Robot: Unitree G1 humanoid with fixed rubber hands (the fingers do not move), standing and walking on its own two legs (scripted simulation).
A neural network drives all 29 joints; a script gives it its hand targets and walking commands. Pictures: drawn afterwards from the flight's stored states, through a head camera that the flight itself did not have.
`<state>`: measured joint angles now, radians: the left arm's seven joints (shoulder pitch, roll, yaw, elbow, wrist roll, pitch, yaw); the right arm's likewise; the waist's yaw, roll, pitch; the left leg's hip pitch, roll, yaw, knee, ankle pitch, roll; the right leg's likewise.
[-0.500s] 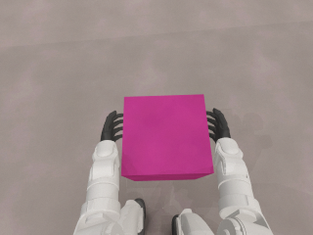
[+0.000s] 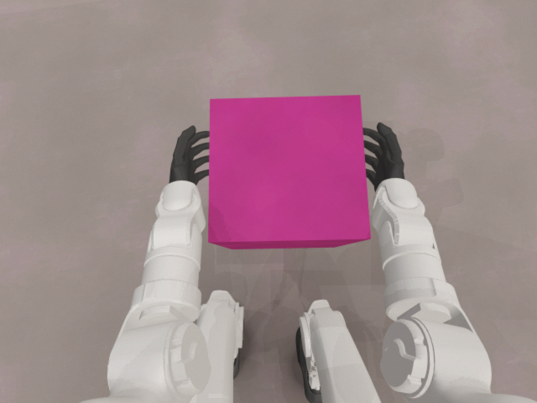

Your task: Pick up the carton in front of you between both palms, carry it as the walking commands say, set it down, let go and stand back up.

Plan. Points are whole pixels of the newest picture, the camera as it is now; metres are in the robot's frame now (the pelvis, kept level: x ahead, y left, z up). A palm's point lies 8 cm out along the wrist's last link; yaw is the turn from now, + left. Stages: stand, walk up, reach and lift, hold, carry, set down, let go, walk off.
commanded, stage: set down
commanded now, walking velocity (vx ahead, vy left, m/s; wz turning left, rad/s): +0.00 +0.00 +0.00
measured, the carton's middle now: (283, 187) +0.45 -0.01 -0.15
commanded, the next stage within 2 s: none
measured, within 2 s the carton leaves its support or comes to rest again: rests again in 1.54 s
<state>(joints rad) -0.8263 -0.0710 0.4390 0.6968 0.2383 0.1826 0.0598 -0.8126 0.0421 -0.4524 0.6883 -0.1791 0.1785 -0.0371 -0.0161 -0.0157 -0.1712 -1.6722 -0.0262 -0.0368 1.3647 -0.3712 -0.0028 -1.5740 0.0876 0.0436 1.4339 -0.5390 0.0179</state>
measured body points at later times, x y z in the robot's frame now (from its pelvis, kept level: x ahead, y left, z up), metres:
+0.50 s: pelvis -0.02 +0.00 -0.13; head +0.30 +0.03 +0.19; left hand +0.49 +0.16 -0.25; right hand +0.50 -0.14 -0.24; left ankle +0.11 +0.12 -0.56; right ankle +0.05 -0.12 -0.56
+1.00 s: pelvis -0.02 -0.01 -0.21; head +0.34 -0.01 +0.05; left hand +0.52 +0.17 -0.37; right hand +0.53 -0.13 -0.37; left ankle +0.11 +0.12 -0.56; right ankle +0.05 -0.12 -0.56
